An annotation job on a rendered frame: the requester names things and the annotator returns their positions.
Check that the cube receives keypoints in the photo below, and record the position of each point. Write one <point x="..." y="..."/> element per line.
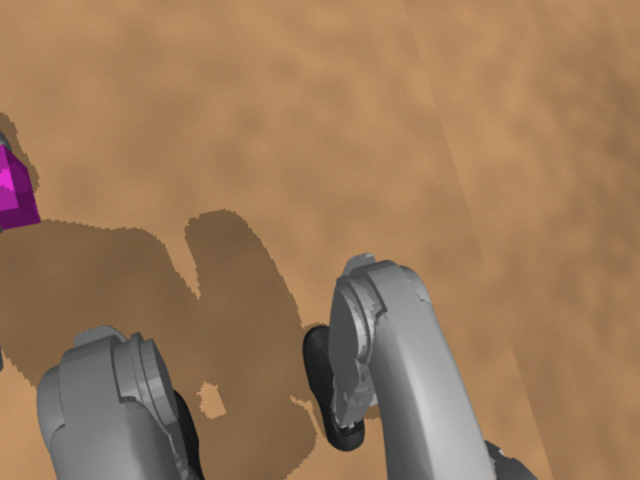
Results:
<point x="17" y="202"/>

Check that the left robot foot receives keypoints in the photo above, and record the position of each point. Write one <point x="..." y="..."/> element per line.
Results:
<point x="190" y="437"/>

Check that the right robot hand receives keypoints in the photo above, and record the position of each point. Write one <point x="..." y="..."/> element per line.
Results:
<point x="506" y="468"/>

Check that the right robot foot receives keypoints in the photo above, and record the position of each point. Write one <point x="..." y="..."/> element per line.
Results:
<point x="320" y="378"/>

